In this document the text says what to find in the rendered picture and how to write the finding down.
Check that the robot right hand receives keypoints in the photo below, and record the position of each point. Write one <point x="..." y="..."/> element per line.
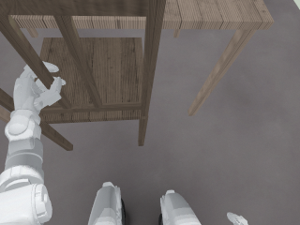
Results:
<point x="236" y="220"/>

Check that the table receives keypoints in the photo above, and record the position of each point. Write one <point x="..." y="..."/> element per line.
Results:
<point x="244" y="16"/>

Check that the robot left forearm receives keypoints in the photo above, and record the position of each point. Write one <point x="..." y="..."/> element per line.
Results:
<point x="24" y="160"/>

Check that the chair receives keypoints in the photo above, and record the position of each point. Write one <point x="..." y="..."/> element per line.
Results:
<point x="107" y="78"/>

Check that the robot right thigh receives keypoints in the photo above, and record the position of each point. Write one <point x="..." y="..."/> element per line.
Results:
<point x="175" y="209"/>

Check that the robot left hand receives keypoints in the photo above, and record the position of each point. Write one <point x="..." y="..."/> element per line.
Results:
<point x="35" y="96"/>

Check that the robot left upper arm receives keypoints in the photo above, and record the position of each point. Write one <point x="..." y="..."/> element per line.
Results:
<point x="28" y="205"/>

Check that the robot left shin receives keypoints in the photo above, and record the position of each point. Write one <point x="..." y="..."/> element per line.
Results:
<point x="118" y="213"/>

